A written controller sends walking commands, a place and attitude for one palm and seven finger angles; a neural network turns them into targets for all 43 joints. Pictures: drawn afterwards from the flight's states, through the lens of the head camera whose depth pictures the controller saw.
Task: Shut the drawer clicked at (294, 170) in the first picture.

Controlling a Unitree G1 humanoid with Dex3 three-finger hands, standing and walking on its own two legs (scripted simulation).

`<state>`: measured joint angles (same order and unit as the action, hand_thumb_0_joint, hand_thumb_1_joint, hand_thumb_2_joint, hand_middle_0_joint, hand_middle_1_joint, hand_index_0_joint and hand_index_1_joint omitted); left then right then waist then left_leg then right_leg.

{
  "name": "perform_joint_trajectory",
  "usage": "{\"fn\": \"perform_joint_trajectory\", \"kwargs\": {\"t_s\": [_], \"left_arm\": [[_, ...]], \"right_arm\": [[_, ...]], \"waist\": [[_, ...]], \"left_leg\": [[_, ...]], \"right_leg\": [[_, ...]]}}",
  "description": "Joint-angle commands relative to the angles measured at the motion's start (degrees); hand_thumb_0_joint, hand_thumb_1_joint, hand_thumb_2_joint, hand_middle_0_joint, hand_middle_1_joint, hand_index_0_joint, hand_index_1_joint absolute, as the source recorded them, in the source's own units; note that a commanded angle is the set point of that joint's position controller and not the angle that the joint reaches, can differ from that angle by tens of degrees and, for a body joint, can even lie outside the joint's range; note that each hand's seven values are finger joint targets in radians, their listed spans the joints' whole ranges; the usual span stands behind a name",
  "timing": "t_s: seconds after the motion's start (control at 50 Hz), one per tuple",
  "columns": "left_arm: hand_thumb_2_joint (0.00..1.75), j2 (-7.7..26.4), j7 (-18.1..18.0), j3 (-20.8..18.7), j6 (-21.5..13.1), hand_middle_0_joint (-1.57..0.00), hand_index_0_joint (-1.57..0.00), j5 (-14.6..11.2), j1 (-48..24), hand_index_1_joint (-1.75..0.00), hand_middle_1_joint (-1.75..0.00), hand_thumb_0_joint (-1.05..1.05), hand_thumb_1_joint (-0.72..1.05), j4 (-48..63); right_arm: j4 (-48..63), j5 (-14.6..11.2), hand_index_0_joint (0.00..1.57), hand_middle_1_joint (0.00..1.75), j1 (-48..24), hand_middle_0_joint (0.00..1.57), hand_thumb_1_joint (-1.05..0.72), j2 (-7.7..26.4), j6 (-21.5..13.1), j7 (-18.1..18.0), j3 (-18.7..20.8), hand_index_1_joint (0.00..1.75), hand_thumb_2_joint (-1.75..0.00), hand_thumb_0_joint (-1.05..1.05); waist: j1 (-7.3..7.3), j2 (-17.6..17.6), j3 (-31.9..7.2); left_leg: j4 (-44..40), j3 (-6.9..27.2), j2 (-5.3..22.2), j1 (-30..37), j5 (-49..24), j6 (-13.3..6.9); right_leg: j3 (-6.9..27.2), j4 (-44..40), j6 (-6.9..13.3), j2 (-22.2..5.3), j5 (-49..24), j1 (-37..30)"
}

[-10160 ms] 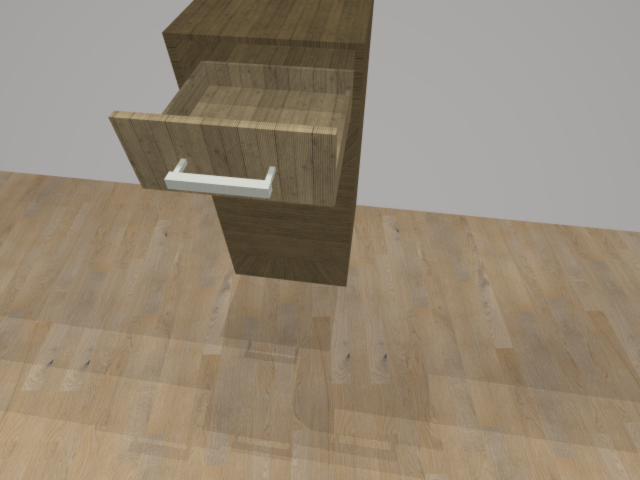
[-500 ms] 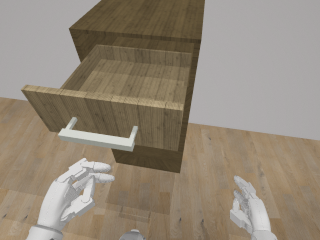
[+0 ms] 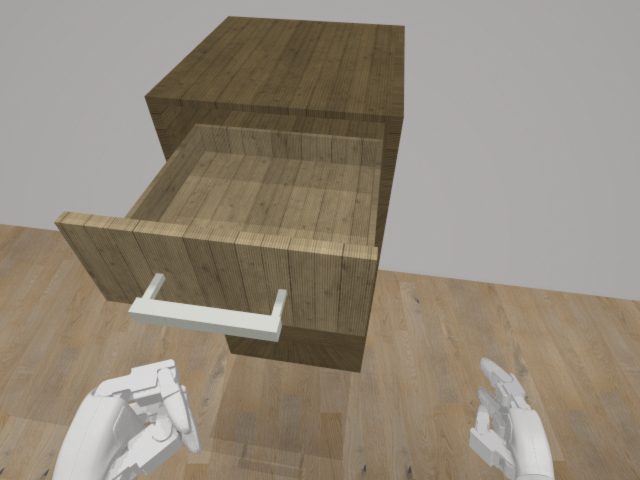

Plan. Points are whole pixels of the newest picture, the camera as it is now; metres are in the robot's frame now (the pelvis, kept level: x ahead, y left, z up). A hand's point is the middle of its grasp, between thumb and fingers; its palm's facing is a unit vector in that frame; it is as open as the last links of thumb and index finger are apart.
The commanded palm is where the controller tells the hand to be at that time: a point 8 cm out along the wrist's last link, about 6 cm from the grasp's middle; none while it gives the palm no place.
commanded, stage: raise the hand and make a fist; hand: left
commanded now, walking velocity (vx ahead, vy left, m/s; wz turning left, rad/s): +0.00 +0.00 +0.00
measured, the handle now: (212, 304) +0.31 +0.17 +0.08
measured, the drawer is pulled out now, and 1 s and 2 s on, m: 0.29 0.29 0.29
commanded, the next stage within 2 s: bring the fist close to the handle in 0.78 s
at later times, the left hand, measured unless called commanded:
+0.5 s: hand (166, 415) +0.14 +0.14 +0.17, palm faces -0.04 -0.99 -0.14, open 3.2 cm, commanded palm +0.08 +0.19 +0.18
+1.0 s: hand (147, 434) +0.13 +0.15 +0.15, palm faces -0.02 -0.99 -0.12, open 3.2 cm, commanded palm +0.08 +0.20 +0.16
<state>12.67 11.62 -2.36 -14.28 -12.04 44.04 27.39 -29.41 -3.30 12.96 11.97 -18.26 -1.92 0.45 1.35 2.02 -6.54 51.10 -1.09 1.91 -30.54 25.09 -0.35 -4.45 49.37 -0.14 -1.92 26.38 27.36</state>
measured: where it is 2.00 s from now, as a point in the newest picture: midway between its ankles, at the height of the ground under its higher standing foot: outside the picture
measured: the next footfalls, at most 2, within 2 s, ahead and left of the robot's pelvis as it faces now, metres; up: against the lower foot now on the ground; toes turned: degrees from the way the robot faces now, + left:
none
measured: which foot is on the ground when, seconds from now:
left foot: down 0.00-1.00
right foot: down 0.00-1.00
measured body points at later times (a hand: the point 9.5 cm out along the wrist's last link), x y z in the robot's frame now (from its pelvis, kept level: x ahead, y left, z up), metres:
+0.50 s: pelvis +0.00 -0.02 +0.02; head -0.03 -0.04 +0.47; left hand +0.14 +0.19 +0.18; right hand +0.21 -0.21 -0.02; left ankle +0.01 +0.11 -0.70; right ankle -0.01 -0.12 -0.70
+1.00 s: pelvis +0.00 -0.02 +0.02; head -0.04 -0.04 +0.47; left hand +0.13 +0.21 +0.16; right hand +0.22 -0.23 +0.00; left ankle +0.01 +0.11 -0.70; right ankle -0.01 -0.12 -0.70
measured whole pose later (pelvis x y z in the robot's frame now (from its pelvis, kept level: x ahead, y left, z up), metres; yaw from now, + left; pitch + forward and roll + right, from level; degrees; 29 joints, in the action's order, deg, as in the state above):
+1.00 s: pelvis +0.00 -0.02 +0.02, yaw +1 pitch -2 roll -1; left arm 15.4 17.8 -10.9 -4.4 -17.6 41.3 28.6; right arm -33.3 -4.8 12.8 13.5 -26.1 -4.0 -2.9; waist 3.6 3.7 -5.0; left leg 40.8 0.2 3.3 -18.0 20.9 1.5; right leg -5.8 38.6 1.6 0.1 22.3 14.5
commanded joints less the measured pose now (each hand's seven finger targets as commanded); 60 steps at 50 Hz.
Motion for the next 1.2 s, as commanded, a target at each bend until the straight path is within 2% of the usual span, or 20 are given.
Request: {"fn": "perform_joint_trajectory", "kwargs": {"t_s": [0.0, 0.06, 0.16, 0.2, 0.22, 0.28, 0.32, 0.4, 0.46, 0.5, 0.56, 0.62, 0.76, 0.86, 0.92, 1.0, 1.02, 1.06, 1.12, 1.18], "left_arm": [[0.90, 2.25, -1.35, -3.11, -1.08, -1.34, -1.34, -1.33, 0.96, -1.53, -1.53, 0.00, 0.90, 16.00], [0.90, 2.28, 0.13, -0.79, 1.92, -1.40, -1.40, -0.48, 0.37, -1.60, -1.60, 0.00, 0.90, 17.02], [0.90, 4.64, 1.30, -2.25, 5.69, -1.40, -1.40, 0.05, 0.48, -1.60, -1.60, 0.00, 0.90, 21.80], [0.90, 5.99, 0.70, -4.99, 6.54, -1.40, -1.40, -0.50, 0.75, -1.60, -1.60, 0.00, 0.90, 22.93], [0.90, 6.71, 0.23, -6.32, 7.00, -1.40, -1.40, -0.76, 0.31, -1.60, -1.60, 0.00, 0.90, 22.99], [0.90, 5.52, -0.33, -6.27, 7.51, -1.40, -1.40, -1.89, -1.80, -1.60, -1.60, 0.00, 0.90, 23.61], [0.90, 5.52, -0.09, -6.36, 7.92, -1.40, -1.40, -2.54, -3.17, -1.60, -1.60, 0.00, 0.90, 23.98], [0.90, 6.38, 1.33, -7.23, 9.61, -1.40, -1.40, -3.37, -3.91, -1.60, -1.60, 0.00, 0.90, 20.61], [0.90, 7.69, 2.54, -9.16, 10.96, -1.40, -1.40, -3.71, -3.99, -1.60, -1.60, 0.00, 0.90, 17.76], [0.90, 9.26, 2.77, -11.61, 10.94, -1.40, -1.40, -4.00, -3.97, -1.60, -1.60, 0.00, 0.90, 17.47], [0.90, 10.16, 2.66, -14.34, 9.82, -1.40, -1.40, -4.86, -2.70, -1.60, -1.60, 0.00, 0.90, 18.89], [0.90, 9.59, 2.96, -14.39, 7.72, -1.40, -1.40, -6.30, -3.37, -1.60, -1.60, 0.00, 0.90, 19.98], [0.90, 9.37, 5.54, -13.80, 6.05, -1.40, -1.40, -6.97, -2.54, -1.60, -1.60, 0.00, 0.90, 14.68], [0.90, 10.18, 6.03, -14.56, 6.81, -1.40, -1.40, -6.37, -3.55, -1.60, -1.60, 0.00, 0.90, 14.49], [0.90, 8.71, 5.98, -13.56, 6.45, -1.40, -1.40, -6.43, -5.01, -1.60, -1.60, 0.00, 0.90, 13.24], [0.90, 7.45, 5.81, -12.46, 5.18, -1.40, -1.40, -6.52, -7.12, -1.60, -1.60, 0.00, 0.90, 10.28], [0.90, 8.61, 5.57, -13.05, 4.85, -1.40, -1.40, -5.84, -7.94, -1.60, -1.60, 0.00, 0.90, 10.49], [0.90, 6.01, 5.33, -9.34, 4.23, -1.40, -1.40, -4.95, -8.44, -1.60, -1.60, 0.00, 0.90, 10.98], [0.90, 6.08, 4.72, -8.58, 3.67, -1.40, -1.40, -3.67, -9.14, -1.60, -1.60, 0.00, 0.90, 10.63], [0.90, 3.31, 3.53, -4.89, 3.41, -1.40, -1.40, -2.38, -9.66, -1.60, -1.60, 0.00, 0.90, 10.22]], "right_arm": [[10.56, -0.48, 0.20, 0.30, -6.23, 0.20, -0.90, 5.37, -3.04, -0.20, 0.77, 0.30, -0.90, 0.00], [11.03, -0.73, 0.20, 0.30, -6.43, 0.20, -0.90, 5.68, -3.09, -0.07, 0.03, 0.30, -0.90, 0.00], [11.97, -1.04, 0.20, 0.30, -7.22, 0.20, -0.90, 5.31, -3.54, -0.09, -0.74, 0.30, -0.90, 0.00], [11.86, -1.08, 0.20, 0.30, -7.78, 0.20, -0.90, 4.88, -3.44, -0.19, -1.04, 0.30, -0.90, 0.00], [11.71, -1.23, 0.20, 0.30, -8.37, 0.20, -0.90, 4.90, -3.37, -0.28, -1.22, 0.30, -0.90, 0.00], [11.38, -1.28, 0.20, 0.30, -8.17, 0.20, -0.90, 4.85, -3.76, -0.55, -1.87, 0.30, -0.90, 0.00], [11.19, -1.62, 0.20, 0.30, -8.63, 0.20, -0.90, 5.22, -4.55, -0.67, -2.01, 0.30, -0.90, 0.00], [10.24, -1.66, 0.20, 0.30, -8.56, 0.20, -0.90, 5.69, -6.10, -1.31, -2.07, 0.30, -0.90, 0.00], [9.86, -2.01, 0.20, 0.30, -9.15, 0.20, -0.90, 5.78, -6.51, -1.70, -1.94, 0.30, -0.90, 0.00], [9.52, -1.84, 0.20, 0.30, -9.13, 0.20, -0.90, 5.84, -6.86, -2.02, -1.68, 0.30, -0.90, 0.00], [9.10, -1.84, 0.20, 0.30, -9.26, 0.20, -0.90, 5.57, -7.65, -1.99, -1.63, 0.30, -0.90, 0.00], [8.36, -1.67, 0.20, 0.30, -9.14, 0.20, -0.90, 5.93, -8.93, -2.00, -1.62, 0.30, -0.90, 0.00], [6.86, -1.96, 0.20, 0.30, -8.45, 0.20, -0.90, 6.66, -11.22, -2.24, -0.99, 0.30, -0.90, 0.00], [6.85, -2.06, 0.20, 0.30, -9.50, 0.20, -0.90, 6.30, -11.75, -2.52, -1.15, 0.30, -0.90, 0.00], [6.22, -1.86, 0.20, 0.30, -9.64, 0.20, -0.90, 6.49, -11.78, -2.45, -1.17, 0.30, -0.90, 0.00], [5.39, -1.33, 0.20, 0.30, -8.37, 0.20, -0.90, 6.91, -11.51, -2.58, -0.95, 0.30, -0.90, 0.00], [5.30, -1.40, 0.20, 0.30, -8.75, 0.20, -0.90, 7.03, -11.52, -2.43, -0.85, 0.30, -0.90, 0.00], [5.67, -1.05, 0.20, 0.30, -7.90, 0.20, -0.90, 6.95, -11.57, -2.06, -0.94, 0.30, -0.90, 0.00], [5.50, -0.83, 0.20, 0.30, -8.15, 0.20, -0.90, 7.15, -11.10, -1.48, -0.63, 0.30, -0.90, 0.00], [5.88, -0.38, 0.20, 0.30, -7.38, 0.20, -0.90, 6.98, -10.41, -1.12, -0.49, 0.30, -0.90, 0.00]], "waist": [[0.42, 1.04, -1.37], [-0.09, 0.53, 0.69], [0.84, 0.37, 0.06], [1.54, -0.33, -0.05], [1.80, 1.25, 0.93], [1.52, 0.14, 2.41], [1.47, 1.82, 2.80], [1.50, -2.56, 3.39], [1.87, -3.40, 4.48], [2.33, -3.86, 3.26], [2.94, 0.27, 1.39], [2.60, 1.91, 0.84], [2.06, -3.25, 4.17], [2.59, -1.79, 5.62], [2.24, -0.44, 5.02], [1.50, -2.56, 4.37], [1.64, 0.22, 3.55], [1.06, 0.26, 3.45], [0.92, 1.05, 2.40], [0.37, -0.17, 3.51]], "left_leg": [[-11.06, 2.45, -0.72, 6.34, -12.38, -1.06], [-12.06, 2.74, -0.57, 6.67, -12.41, -1.23], [-13.37, 2.66, -0.72, 9.28, -14.24, -1.31], [-14.04, 2.59, -0.75, 9.60, -13.77, -1.16], [-14.38, 2.51, -0.83, 9.70, -12.93, -1.04], [-15.31, 2.52, -0.83, 10.04, -11.10, -0.96], [-15.52, 2.37, -0.97, 10.88, -10.21, -1.02], [-15.76, 2.22, -1.28, 10.71, -9.02, -1.27], [-15.69, 1.74, -1.52, 10.38, -8.51, -1.32], [-15.29, 1.45, -1.73, 11.09, -9.82, -1.41], [-14.93, 1.01, -1.87, 12.88, -12.63, -1.31], [-14.20, 0.99, -1.99, 13.86, -14.27, -1.18], [-14.08, 1.38, -1.89, 13.54, -13.77, -1.23], [-15.21, 1.50, -1.87, 13.54, -12.41, -1.36], [-15.38, 1.49, -2.00, 13.79, -11.83, -1.28], [-15.08, 1.66, -2.01, 12.94, -11.53, -1.23], [-14.83, 1.34, -2.14, 13.09, -11.08, -1.17], [-15.33, 1.47, -2.06, 13.17, -11.18, -1.24], [-15.13, 1.61, -2.04, 12.26, -11.03, -1.28], [-15.51, 2.00, -1.89, 11.24, -10.33, -1.28]], "right_leg": [[-1.81, -8.44, 0.89, 2.54, -12.43, -1.11], [-1.62, -9.71, 0.85, 2.54, -13.21, -1.92], [-1.60, -11.04, 0.90, 2.59, -15.81, -4.58], [-1.81, -11.67, 0.88, 2.84, -15.56, -5.40], [-1.69, -12.30, 1.09, 2.97, -14.67, -5.54], [-1.88, -13.66, 0.88, 2.88, -12.84, -5.44], [-1.29, -14.87, 0.95, 2.83, -12.02, -5.86], [0.39, -17.32, 0.47, 2.38, -10.52, -6.31], [1.80, -19.02, 0.30, 2.02, -8.79, -6.20], [2.87, -19.89, 0.21, 1.63, -9.22, -7.22], [2.77, -19.65, 0.43, 1.51, -12.86, -8.74], [2.89, -19.63, 0.26, 1.38, -16.31, -9.42], [3.98, -20.96, -0.30, 1.34, -16.48, -7.87], [4.06, -21.75, 0.15, 1.59, -12.63, -7.29], [3.41, -21.23, 0.24, 2.00, -12.21, -7.03], [3.25, -20.51, 0.00, 1.95, -11.80, -6.33], [3.57, -20.51, 0.27, 2.00, -10.88, -6.56], [2.24, -19.14, 0.36, 1.89, -11.33, -6.22], [1.57, -17.81, 0.54, 2.03, -11.91, -6.17], [0.17, -16.23, 0.49, 2.11, -11.16, -4.81]]}}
